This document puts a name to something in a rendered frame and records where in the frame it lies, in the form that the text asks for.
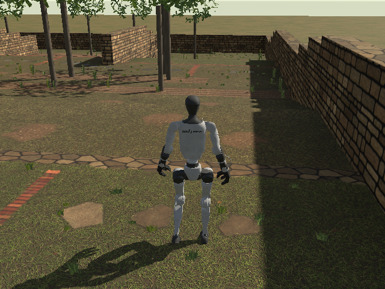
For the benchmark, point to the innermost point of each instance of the left robot foot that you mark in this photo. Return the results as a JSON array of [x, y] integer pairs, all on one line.
[[176, 239]]

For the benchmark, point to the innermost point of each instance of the left robot upper arm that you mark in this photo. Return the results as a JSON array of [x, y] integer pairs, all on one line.
[[173, 127]]

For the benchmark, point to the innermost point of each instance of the robot left hand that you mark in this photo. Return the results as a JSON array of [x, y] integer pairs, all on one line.
[[166, 167]]

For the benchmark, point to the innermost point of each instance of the right robot upper arm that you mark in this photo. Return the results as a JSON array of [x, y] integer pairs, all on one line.
[[210, 126]]

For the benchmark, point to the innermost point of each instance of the left robot forearm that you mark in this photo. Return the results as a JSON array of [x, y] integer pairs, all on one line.
[[163, 159]]

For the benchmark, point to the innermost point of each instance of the right robot forearm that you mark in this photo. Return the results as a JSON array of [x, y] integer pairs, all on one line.
[[222, 161]]

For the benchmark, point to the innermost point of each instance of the robot right hand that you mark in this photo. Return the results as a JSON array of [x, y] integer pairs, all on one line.
[[226, 175]]

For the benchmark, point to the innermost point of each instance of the left robot thigh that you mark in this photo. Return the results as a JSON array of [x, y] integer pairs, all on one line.
[[179, 180]]

